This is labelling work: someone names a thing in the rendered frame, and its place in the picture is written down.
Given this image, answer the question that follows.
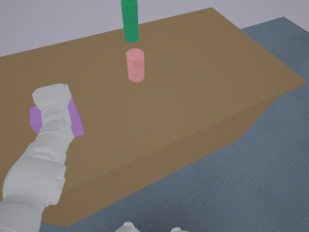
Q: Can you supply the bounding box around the left robot forearm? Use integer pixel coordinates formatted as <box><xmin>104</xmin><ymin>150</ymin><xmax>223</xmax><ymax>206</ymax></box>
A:
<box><xmin>2</xmin><ymin>103</ymin><xmax>74</xmax><ymax>199</ymax></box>

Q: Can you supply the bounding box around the table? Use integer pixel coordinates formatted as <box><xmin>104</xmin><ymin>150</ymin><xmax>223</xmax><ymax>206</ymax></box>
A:
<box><xmin>0</xmin><ymin>7</ymin><xmax>306</xmax><ymax>227</ymax></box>

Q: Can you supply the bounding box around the robot left shin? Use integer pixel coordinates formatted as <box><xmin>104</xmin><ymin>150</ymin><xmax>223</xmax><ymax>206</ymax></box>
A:
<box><xmin>123</xmin><ymin>221</ymin><xmax>135</xmax><ymax>228</ymax></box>

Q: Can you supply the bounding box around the left robot hand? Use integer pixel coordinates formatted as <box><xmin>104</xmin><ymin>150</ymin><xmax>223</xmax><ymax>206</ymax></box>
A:
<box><xmin>32</xmin><ymin>83</ymin><xmax>71</xmax><ymax>111</ymax></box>

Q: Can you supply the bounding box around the sponge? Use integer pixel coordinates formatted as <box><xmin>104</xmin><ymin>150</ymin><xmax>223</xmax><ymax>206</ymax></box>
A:
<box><xmin>29</xmin><ymin>98</ymin><xmax>85</xmax><ymax>137</ymax></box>

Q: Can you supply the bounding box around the left robot upper arm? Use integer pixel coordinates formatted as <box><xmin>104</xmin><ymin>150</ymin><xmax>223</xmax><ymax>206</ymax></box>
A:
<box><xmin>0</xmin><ymin>156</ymin><xmax>67</xmax><ymax>232</ymax></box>

